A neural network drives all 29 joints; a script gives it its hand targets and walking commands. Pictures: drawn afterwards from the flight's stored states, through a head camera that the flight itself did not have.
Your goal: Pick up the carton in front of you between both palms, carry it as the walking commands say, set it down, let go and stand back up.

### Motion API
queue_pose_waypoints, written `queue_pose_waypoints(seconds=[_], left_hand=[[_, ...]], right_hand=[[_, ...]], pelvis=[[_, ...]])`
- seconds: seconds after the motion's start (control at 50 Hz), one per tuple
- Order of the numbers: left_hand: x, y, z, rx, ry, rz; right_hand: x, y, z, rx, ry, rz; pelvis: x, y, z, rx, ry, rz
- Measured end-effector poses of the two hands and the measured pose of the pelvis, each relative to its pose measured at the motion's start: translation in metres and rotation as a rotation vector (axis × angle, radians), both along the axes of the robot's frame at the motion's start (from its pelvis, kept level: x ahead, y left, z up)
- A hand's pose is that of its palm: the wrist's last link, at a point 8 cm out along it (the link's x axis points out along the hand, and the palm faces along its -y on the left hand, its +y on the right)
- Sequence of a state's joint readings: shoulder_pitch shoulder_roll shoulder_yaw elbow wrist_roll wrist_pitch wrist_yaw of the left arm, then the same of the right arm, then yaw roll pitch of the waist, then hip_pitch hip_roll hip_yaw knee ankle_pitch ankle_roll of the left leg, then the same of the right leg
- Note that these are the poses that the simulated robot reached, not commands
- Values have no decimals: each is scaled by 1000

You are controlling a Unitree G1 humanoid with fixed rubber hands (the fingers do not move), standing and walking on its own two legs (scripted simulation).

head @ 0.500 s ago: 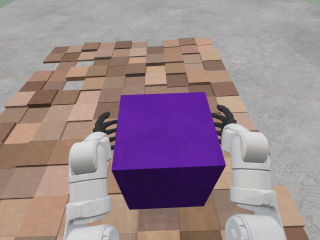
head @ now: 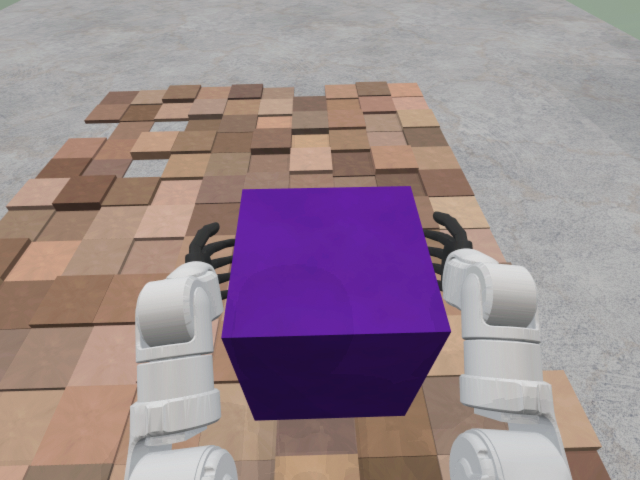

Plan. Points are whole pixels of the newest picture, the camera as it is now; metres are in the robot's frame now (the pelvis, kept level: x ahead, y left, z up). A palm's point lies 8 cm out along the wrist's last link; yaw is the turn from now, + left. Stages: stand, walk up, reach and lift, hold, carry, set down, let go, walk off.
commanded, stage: carry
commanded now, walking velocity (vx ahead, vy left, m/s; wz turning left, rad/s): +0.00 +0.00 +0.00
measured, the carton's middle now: (328, 309) +0.32 +0.00 +0.05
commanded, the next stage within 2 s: none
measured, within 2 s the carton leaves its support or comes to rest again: neither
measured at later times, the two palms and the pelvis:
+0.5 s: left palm (185, 288) +0.31 +0.17 +0.12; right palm (443, 275) +0.31 -0.13 +0.13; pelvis -0.01 +0.02 +0.00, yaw +0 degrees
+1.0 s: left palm (176, 289) +0.31 +0.18 +0.12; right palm (434, 276) +0.31 -0.12 +0.12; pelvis -0.01 +0.03 +0.00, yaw +0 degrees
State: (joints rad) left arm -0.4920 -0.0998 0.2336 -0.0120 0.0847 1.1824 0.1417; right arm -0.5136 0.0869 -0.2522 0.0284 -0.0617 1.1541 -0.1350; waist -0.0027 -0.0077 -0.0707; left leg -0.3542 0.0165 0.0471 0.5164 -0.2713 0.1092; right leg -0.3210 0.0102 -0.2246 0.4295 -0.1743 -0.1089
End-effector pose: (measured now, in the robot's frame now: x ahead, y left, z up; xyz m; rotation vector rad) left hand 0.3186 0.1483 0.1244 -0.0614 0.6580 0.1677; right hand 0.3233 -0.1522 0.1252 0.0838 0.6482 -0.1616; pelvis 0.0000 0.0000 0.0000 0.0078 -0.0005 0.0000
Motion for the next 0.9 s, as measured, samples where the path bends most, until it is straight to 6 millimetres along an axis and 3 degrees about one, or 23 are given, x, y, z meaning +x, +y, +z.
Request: queue_pose_waypoints(seconds=[0.9], left_hand=[[-11,27,-2,-6,-2,0]], right_hand=[[-12,27,-1,2,-2,-6]], pelvis=[[-13,29,-3,-9,7,-5]])
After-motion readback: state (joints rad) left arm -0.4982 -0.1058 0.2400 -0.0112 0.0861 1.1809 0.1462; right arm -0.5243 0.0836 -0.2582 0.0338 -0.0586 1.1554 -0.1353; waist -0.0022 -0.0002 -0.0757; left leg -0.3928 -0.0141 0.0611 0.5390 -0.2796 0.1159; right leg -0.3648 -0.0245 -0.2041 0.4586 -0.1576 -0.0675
